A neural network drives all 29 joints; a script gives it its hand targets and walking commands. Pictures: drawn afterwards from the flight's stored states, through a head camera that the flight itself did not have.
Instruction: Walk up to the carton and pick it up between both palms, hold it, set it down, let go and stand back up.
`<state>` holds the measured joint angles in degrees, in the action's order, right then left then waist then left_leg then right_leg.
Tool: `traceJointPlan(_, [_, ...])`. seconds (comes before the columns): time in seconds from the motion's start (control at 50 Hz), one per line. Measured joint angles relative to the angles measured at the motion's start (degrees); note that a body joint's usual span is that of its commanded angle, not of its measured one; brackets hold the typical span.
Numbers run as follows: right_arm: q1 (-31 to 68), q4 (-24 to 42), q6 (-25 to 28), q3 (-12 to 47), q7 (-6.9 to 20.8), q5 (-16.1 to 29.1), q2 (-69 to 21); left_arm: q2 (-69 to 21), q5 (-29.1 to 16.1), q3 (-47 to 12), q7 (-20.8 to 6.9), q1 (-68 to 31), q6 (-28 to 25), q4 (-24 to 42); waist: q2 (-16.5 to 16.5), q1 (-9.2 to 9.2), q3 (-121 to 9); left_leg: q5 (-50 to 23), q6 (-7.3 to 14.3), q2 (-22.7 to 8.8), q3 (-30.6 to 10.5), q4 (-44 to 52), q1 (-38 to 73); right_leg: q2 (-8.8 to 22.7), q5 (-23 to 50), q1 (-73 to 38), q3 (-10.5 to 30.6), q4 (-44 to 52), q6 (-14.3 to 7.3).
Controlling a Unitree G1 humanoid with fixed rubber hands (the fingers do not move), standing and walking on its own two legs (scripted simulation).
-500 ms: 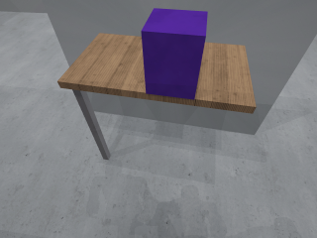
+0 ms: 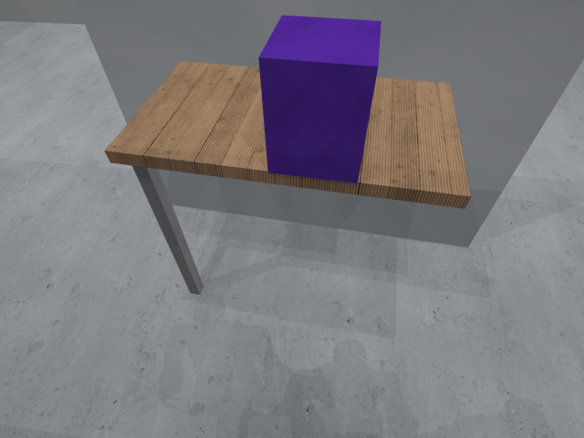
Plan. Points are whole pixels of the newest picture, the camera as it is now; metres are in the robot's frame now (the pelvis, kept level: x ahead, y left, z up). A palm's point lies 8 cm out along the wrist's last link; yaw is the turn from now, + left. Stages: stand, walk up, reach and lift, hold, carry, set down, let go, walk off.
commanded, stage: stand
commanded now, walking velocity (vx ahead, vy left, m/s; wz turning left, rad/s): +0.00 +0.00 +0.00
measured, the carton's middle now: (320, 101) +0.70 -0.04 +0.08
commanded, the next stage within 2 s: walk up in 1.62 s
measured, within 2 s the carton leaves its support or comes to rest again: neither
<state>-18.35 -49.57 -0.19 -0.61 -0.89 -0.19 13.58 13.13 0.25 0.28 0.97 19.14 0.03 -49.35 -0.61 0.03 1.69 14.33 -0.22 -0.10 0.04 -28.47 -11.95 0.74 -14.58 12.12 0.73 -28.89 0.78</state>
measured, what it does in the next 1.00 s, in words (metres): stands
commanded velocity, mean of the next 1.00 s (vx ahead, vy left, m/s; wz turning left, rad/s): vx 0.00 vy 0.00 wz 0.00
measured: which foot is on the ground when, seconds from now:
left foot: down 0.00-1.00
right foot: down 0.00-1.00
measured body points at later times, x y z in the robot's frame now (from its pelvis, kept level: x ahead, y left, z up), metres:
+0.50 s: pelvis +0.00 +0.00 +0.00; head +0.00 +0.00 +0.45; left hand +0.04 +0.25 -0.14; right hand +0.04 -0.25 -0.14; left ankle +0.01 +0.12 -0.74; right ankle +0.01 -0.13 -0.74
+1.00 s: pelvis +0.00 +0.00 +0.00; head +0.00 +0.00 +0.45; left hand +0.03 +0.25 -0.14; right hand +0.03 -0.25 -0.15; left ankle +0.01 +0.12 -0.74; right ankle +0.01 -0.13 -0.74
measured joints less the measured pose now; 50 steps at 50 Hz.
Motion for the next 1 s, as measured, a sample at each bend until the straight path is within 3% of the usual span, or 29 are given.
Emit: traceJointPlan(1.0, [0.03, -4.84, 0.07, 0.26, -0.62, 0.08, -0.93, -1.05, -0.05, -0.40, 0.68, -0.35, -0.06, -5.11, -0.04, -0.14, -0.08, -0.51, 0.04, 0.03, 0.21, 1.76, 1.24, 0.08, 0.57, -1.04, 0.50, 1.62, 0.23])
